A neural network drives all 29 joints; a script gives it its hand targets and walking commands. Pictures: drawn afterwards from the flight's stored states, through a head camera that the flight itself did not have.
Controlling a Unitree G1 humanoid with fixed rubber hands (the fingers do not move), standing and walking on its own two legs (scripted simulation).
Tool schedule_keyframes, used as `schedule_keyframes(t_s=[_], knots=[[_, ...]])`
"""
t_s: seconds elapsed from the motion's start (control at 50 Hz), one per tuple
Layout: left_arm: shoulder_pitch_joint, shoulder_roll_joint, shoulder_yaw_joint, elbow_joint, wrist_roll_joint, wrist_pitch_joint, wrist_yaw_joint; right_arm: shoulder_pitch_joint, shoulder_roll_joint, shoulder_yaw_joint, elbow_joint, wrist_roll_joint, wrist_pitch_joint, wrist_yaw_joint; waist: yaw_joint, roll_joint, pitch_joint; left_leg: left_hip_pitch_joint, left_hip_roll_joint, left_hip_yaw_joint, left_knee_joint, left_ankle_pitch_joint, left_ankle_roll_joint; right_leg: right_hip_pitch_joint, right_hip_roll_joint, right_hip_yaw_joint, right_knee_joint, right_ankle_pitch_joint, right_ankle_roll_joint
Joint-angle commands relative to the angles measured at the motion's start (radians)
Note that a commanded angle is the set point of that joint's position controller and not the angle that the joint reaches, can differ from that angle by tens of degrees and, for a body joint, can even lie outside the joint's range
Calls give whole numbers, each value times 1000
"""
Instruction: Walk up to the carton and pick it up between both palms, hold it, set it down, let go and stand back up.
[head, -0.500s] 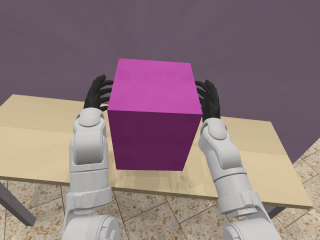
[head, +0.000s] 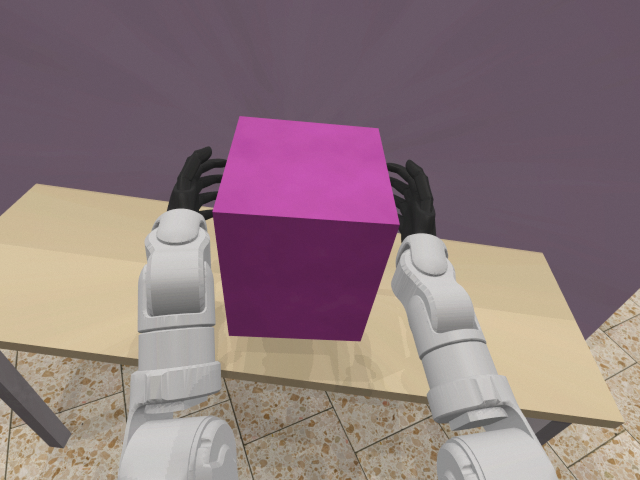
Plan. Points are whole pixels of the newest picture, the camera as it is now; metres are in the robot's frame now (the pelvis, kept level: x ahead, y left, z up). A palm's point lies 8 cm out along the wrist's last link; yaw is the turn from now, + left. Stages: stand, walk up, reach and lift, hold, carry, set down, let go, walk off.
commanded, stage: hold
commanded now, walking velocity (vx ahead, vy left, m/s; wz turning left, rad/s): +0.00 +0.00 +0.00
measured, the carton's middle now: (302, 233) +0.38 +0.02 +0.14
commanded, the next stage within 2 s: set down in 1.66 s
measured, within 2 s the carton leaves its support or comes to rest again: neither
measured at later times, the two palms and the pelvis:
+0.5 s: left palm (196, 211) +0.36 +0.14 +0.18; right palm (420, 229) +0.36 -0.12 +0.18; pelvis +0.00 +0.00 +0.00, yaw +0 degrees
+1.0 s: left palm (195, 213) +0.36 +0.14 +0.18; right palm (422, 232) +0.35 -0.12 +0.18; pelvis +0.00 +0.01 +0.00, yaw -1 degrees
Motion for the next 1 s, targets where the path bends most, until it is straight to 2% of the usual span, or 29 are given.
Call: schedule_keyframes(t_s=[0.0,0.1,0.14,0.16,0.2,0.22,0.24,0.28,0.32,0.36,0.4,0.42,0.44,0.46,0.5,0.52,0.58,0.62,0.64,0.66,0.74,0.76,0.8,0.82,0.84,0.88,0.9,0.92,0.98], knots=[[-661,-438,-467,-123,-159,-88,-119,-764,436,336,-271,58,-80,143,-38,167,-399,52,-33,46,-49,174,-2,74,26,-12,-37,130,66],[-641,-473,-480,-134,-152,-84,-117,-735,402,333,-235,50,-89,151,-45,187,-432,118,-28,47,-41,199,-16,60,32,-28,-49,108,55],[-641,-487,-529,-227,-206,-91,-105,-766,435,395,-373,86,-113,144,-57,163,-549,168,-25,40,-3,314,-26,89,38,-29,-32,207,61],[-688,-499,-554,-194,-215,-99,-96,-808,419,366,-349,69,-110,146,-63,179,-549,150,-20,33,-6,270,-32,56,36,-20,-34,161,57],[-599,-487,-516,-105,-190,-81,-90,-792,388,355,-311,62,-93,150,-50,163,-469,121,-22,35,-28,222,-13,44,31,-14,-45,156,57],[-563,-446,-477,-86,-170,-74,-100,-748,394,362,-311,51,-81,143,-38,111,-427,95,-30,48,-43,164,8,63,27,-12,-57,152,60],[-596,-441,-453,-109,-137,-67,-100,-760,398,370,-295,57,-83,150,-9,144,-427,59,-30,52,-52,169,9,87,27,-13,-45,122,55],[-590,-434,-398,-71,-106,-71,-98,-795,421,364,-262,75,-76,162,36,104,-388,12,-34,58,-69,109,28,88,22,-6,-50,84,63],[-641,-402,-396,-85,-123,-75,-104,-770,418,343,-231,54,-75,167,24,95,-390,6,-29,67,-75,88,37,76,21,0,-55,61,64],[-629,-471,-427,-102,-127,-76,-97,-757,407,328,-181,61,-73,171,-6,157,-397,38,-16,47,-76,119,4,79,34,-19,-33,77,53],[-626,-471,-457,-122,-166,-77,-101,-801,445,369,-283,69,-91,162,-2,104,-447,67,-32,54,-55,159,17,84,28,-15,-45,118,62],[-646,-474,-477,-130,-188,-92,-105,-785,438,350,-299,59,-99,152,-40,135,-505,82,-35,59,-40,171,5,102,20,-9,-42,176,63],[-566,-433,-429,-82,-146,-74,-115,-772,441,357,-298,69,-92,140,-13,97,-447,42,-50,73,-48,154,27,148,11,5,-48,215,76],[-610,-430,-418,-73,-139,-83,-123,-768,466,369,-281,59,-84,132,-19,74,-424,14,-55,68,-43,127,37,149,7,13,-35,234,76],[-609,-414,-423,-103,-143,-81,-119,-778,449,379,-315,79,-82,135,-9,99,-442,6,-50,54,-46,133,33,150,-2,16,-36,218,85],[-579,-421,-426,-167,-150,-82,-118,-729,458,418,-342,96,-88,135,10,112,-490,38,-57,57,-37,189,35,178,1,8,-25,311,82],[-575,-456,-518,-208,-179,-87,-109,-699,413,421,-354,88,-79,124,-58,148,-480,107,-43,38,-3,299,-9,131,24,-2,-20,362,70],[-590,-482,-535,-240,-170,-80,-109,-691,418,411,-324,109,-72,128,-61,177,-503,128,-39,34,4,302,-28,116,29,-3,-17,308,72],[-602,-467,-534,-231,-177,-73,-106,-751,412,432,-395,125,-79,127,-53,168,-484,125,-37,23,5,302,-17,93,29,-1,-17,303,75],[-608,-455,-524,-198,-173,-72,-108,-715,410,407,-330,99,-68,128,-49,162,-426,103,-38,34,-8,255,-10,72,26,-2,-35,229,74],[-498,-450,-503,-199,-138,-44,-113,-635,379,404,-319,104,-54,132,-43,159,-426,112,-36,36,-12,279,-17,104,34,-7,-33,251,62],[-530,-414,-461,-142,-113,-46,-119,-662,371,384,-269,91,-46,130,-32,137,-350,96,-36,45,-38,203,-5,64,33,-7,-53,164,68],[-557,-436,-482,-166,-152,-51,-126,-749,410,386,-364,95,-69,130,-47,108,-396,45,-40,45,-40,169,6,99,29,-12,-37,168,78],[-597,-466,-487,-180,-146,-59,-115,-710,439,366,-290,90,-56,140,-38,135,-372,63,-35,47,-38,199,3,62,35,-8,-38,137,63],[-580,-452,-492,-244,-170,-70,-122,-717,462,435,-403,112,-83,133,-20,126,-487,100,-52,64,-19,241,12,128,21,0,-33,249,71],[-608,-459,-484,-199,-166,-72,-105,-751,411,407,-336,101,-72,143,-27,140,-463,98,-35,42,-30,243,-2,71,35,-14,-30,211,64],[-575,-431,-446,-149,-141,-69,-110,-763,437,419,-355,96,-75,140,7,92,-420,54,-44,52,-35,206,28,108,27,-1,-37,205,74],[-576,-434,-494,-165,-167,-71,-108,-789,417,421,-387,98,-81,134,-24,102,-460,54,-45,47,-34,182,14,106,29,-7,-32,202,72],[-566,-438,-454,-127,-146,-63,-105,-760,422,396,-363,90,-75,143,0,109,-394,64,-38,53,-55,158,21,63,35,-12,-55,132,63]])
